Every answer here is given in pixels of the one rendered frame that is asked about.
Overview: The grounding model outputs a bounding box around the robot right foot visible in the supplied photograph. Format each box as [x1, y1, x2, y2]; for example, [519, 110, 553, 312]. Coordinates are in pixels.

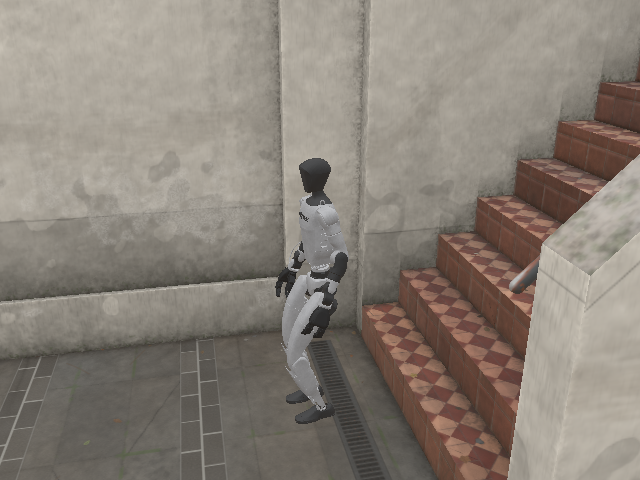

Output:
[286, 385, 324, 404]

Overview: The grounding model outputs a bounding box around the right robot hand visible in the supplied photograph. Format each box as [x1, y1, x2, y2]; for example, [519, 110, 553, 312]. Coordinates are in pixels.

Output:
[275, 267, 297, 298]

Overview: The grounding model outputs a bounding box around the robot right forearm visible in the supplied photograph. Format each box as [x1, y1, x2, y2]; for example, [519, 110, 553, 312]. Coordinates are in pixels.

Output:
[288, 241, 306, 272]

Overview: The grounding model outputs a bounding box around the left robot hand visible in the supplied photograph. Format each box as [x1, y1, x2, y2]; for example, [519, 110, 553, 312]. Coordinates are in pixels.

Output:
[301, 306, 331, 338]

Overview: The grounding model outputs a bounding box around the left robot upper arm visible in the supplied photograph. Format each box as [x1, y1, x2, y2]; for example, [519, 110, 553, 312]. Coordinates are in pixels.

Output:
[317, 206, 349, 265]

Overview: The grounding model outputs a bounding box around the humanoid robot head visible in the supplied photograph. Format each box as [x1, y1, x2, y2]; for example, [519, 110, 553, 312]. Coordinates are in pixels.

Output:
[299, 158, 332, 206]

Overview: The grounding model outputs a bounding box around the robot left forearm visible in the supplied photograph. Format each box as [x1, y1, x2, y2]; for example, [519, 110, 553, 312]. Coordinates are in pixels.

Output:
[317, 252, 348, 310]

